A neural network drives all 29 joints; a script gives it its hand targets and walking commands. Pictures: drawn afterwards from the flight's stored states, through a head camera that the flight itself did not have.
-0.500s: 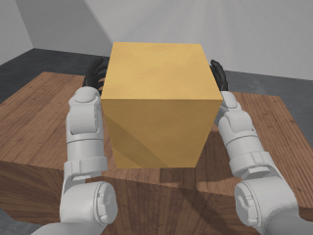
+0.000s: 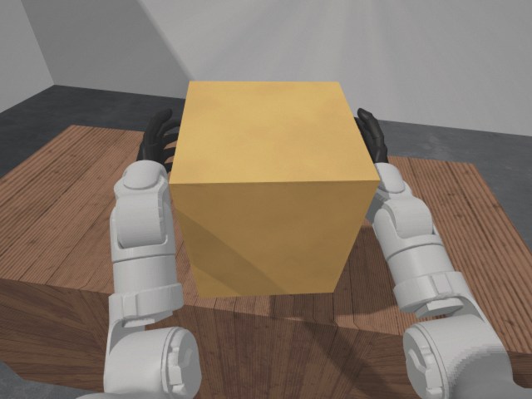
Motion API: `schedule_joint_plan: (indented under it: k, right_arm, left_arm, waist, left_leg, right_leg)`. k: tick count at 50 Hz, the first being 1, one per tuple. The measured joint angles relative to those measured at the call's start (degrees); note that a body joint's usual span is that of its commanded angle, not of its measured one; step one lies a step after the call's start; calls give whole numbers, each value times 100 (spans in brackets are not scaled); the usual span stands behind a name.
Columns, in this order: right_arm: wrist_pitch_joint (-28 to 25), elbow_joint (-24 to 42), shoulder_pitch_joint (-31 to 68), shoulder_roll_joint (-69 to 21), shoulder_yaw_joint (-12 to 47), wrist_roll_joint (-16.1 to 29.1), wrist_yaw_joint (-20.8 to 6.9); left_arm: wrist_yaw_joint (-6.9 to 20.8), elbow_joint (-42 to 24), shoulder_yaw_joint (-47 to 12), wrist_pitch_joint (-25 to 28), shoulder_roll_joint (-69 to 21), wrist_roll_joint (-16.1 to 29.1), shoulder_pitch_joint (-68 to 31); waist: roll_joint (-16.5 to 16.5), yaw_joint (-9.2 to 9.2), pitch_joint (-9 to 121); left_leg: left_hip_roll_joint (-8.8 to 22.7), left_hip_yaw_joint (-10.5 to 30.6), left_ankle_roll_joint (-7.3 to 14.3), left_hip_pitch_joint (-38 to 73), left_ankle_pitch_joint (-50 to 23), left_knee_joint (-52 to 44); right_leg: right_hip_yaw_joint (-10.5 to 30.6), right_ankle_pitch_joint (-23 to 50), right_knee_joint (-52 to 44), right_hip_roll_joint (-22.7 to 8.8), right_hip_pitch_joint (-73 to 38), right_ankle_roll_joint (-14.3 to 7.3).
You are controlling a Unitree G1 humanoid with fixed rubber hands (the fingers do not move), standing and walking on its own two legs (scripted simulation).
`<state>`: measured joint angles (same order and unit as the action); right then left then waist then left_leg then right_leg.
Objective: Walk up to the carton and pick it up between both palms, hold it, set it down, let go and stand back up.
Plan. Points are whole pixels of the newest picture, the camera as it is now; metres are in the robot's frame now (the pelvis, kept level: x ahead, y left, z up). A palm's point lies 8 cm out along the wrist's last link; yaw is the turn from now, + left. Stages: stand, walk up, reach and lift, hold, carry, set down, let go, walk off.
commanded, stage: hold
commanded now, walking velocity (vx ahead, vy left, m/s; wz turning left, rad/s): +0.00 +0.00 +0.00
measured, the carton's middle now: (266, 193) +0.36 +0.00 +0.17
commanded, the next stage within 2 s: none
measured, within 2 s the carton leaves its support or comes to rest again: neither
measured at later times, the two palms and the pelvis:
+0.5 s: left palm (151, 160) +0.36 +0.16 +0.23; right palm (370, 159) +0.36 -0.15 +0.23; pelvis -0.01 +0.00 +0.00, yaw +0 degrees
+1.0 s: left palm (149, 160) +0.36 +0.16 +0.23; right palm (367, 159) +0.37 -0.14 +0.23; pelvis +0.00 +0.00 +0.00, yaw +1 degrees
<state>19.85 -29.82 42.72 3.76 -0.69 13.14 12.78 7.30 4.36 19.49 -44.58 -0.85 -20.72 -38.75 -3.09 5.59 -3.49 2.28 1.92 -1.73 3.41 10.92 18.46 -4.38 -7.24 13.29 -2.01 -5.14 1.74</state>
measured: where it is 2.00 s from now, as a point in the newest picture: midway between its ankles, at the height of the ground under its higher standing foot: outside the picture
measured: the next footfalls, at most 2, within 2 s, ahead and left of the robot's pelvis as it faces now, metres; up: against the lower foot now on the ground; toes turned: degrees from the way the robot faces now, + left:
none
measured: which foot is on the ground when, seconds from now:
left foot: down 0.00-1.00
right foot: down 0.00-1.00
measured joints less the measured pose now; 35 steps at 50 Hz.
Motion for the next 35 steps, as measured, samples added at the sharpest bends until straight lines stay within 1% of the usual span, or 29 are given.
schedule_joint_plan:
  k: [6, 12, 20, 26, 35]
  right_arm:
    - [-65, -51, 92, 13, -32, -60, 2]
    - [-32, -340, 282, 25, -30, -97, 2]
    - [-86, -516, 325, -56, -174, -181, -13]
    - [-155, -484, 300, -41, -153, -189, -27]
    - [-192, -502, 308, 6, -79, -120, -23]
  left_arm:
    - [-57, 144, -23, 111, 60, 58, -116]
    - [-24, 426, 90, 129, 93, 36, -264]
    - [-5, 683, 107, 206, 148, 44, -359]
    - [-5, 613, 91, 234, 128, 14, -346]
    - [-1, 547, 118, 217, 88, -27, -340]
  waist:
    - [51, -38, 51]
    - [36, -89, 90]
    - [-29, -52, 167]
    - [-10, -33, 156]
    - [21, -63, 84]
  left_leg:
    - [3, -29, -6, -117, -58, -14]
    - [2, -37, -13, -81, -108, -82]
    - [-1, 28, -21, -160, -112, -34]
    - [-2, 21, -15, -171, -88, -4]
    - [8, -5, -12, -98, -62, -16]
  right_leg:
    - [34, 32, 48, 3, 157, -11]
    - [44, 46, 46, 3, 152, -21]
    - [-16, 46, 43, 6, 176, -31]
    - [-6, 37, 48, 8, 174, -25]
    - [19, 22, 27, 20, 104, -23]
